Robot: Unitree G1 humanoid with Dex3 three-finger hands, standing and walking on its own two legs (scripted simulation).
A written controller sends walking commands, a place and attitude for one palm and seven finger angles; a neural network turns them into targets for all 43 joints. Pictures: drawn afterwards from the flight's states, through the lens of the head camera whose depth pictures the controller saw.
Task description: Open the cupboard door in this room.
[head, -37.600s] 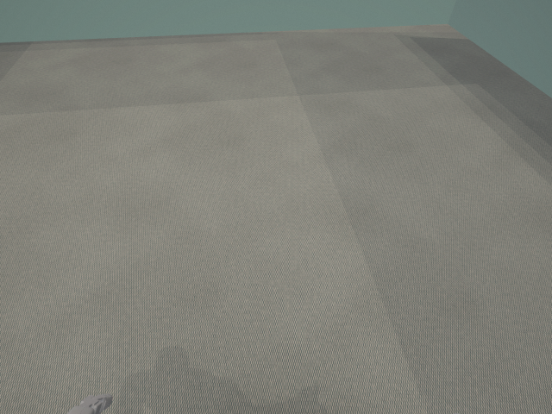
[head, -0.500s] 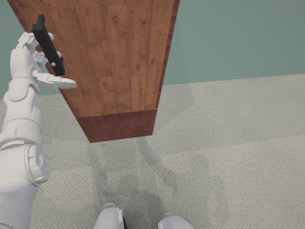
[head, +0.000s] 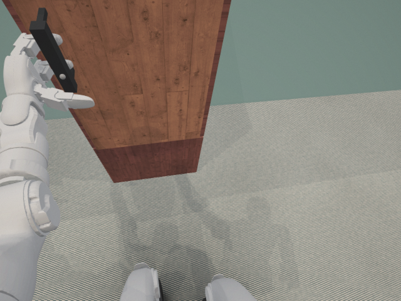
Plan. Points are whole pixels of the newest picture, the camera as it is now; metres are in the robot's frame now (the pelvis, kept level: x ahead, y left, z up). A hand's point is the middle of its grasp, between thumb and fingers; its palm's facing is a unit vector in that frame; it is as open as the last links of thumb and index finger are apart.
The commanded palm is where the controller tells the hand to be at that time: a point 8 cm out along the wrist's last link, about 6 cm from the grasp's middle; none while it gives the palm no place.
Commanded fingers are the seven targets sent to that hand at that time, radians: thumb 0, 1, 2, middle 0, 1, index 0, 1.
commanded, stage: close the thumb around the handle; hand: left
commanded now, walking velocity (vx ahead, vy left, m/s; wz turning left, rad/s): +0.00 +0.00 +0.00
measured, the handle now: (57, 54) +0.58 +0.23 +0.10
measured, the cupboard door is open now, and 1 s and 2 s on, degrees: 1 1 48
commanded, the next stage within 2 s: pull the door open along its arc in 0.74 s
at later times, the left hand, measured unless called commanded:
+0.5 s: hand (57, 78) +0.52 +0.22 +0.10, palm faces +0.10 -0.99 +0.01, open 8.3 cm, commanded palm +0.50 +0.25 +0.10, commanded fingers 0.00 0.84 0.88 -0.40 -1.34 -0.40 -1.34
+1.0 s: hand (64, 81) +0.51 +0.21 +0.10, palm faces +0.11 -0.99 +0.00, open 6.8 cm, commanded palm +0.48 +0.24 +0.10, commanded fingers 0.00 0.90 0.90 -0.40 -1.35 -0.40 -1.35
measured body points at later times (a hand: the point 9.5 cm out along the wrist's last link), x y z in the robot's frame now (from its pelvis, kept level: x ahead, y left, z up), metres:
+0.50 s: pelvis +0.00 +0.01 +0.00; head +0.12 +0.04 +0.44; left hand +0.51 +0.28 +0.10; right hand -0.01 -0.25 -0.10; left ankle +0.06 +0.11 -0.66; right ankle -0.04 -0.10 -0.66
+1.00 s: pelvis +0.00 +0.01 +0.00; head +0.11 +0.03 +0.44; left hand +0.50 +0.26 +0.10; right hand -0.02 -0.25 -0.11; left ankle +0.06 +0.11 -0.66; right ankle -0.04 -0.10 -0.66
